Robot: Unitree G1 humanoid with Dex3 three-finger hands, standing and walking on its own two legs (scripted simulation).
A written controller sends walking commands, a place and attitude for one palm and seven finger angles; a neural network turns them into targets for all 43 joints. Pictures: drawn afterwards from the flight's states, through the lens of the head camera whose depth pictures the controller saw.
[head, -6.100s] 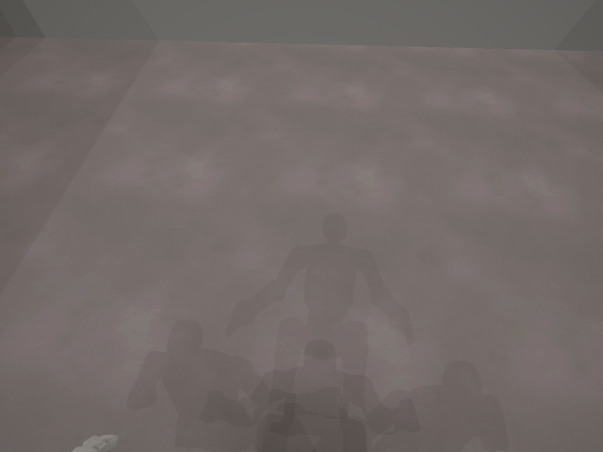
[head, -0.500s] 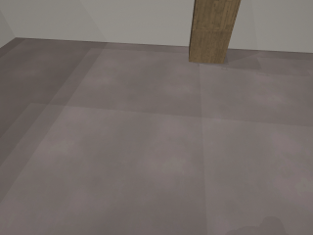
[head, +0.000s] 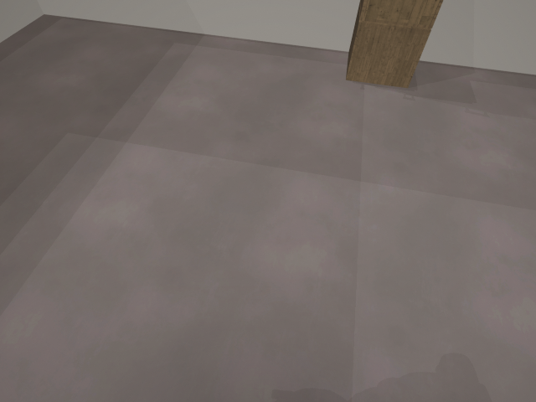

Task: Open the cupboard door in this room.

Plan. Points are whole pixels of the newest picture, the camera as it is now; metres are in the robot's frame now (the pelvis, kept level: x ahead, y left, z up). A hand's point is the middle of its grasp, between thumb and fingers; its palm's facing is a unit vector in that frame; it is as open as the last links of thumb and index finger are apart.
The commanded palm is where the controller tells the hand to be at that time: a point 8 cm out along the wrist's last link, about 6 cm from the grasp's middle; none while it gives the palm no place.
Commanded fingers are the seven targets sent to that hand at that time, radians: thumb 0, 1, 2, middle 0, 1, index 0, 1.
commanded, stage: turn or walk to find it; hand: left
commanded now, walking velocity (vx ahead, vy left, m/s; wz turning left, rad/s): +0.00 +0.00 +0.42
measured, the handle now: out of the picture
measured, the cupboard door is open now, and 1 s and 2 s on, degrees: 0 0 0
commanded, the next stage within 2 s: stand and wait in 0.22 s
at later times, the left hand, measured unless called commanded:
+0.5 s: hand out of the picture -0.06 +0.16 -0.16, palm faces +0.24 -0.94 -0.24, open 7.3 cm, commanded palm none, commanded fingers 0.00 0.90 0.90 -0.20 -0.30 -0.20 -0.30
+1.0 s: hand out of the picture -0.06 +0.17 -0.17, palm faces +0.27 -0.94 -0.20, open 7.3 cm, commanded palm none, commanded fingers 0.00 0.90 0.90 -0.20 -0.30 -0.20 -0.30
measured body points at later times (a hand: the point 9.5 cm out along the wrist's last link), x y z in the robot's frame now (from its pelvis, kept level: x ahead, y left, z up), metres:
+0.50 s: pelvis -0.02 -0.02 +0.01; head +0.01 -0.03 +0.46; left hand -0.07 +0.21 -0.14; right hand +0.11 -0.26 -0.14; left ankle -0.08 +0.12 -0.70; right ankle -0.02 -0.12 -0.73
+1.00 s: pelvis -0.04 -0.01 +0.01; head -0.04 -0.01 +0.46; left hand -0.08 +0.22 -0.15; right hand +0.05 -0.23 -0.15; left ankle -0.08 +0.11 -0.73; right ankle -0.01 -0.13 -0.73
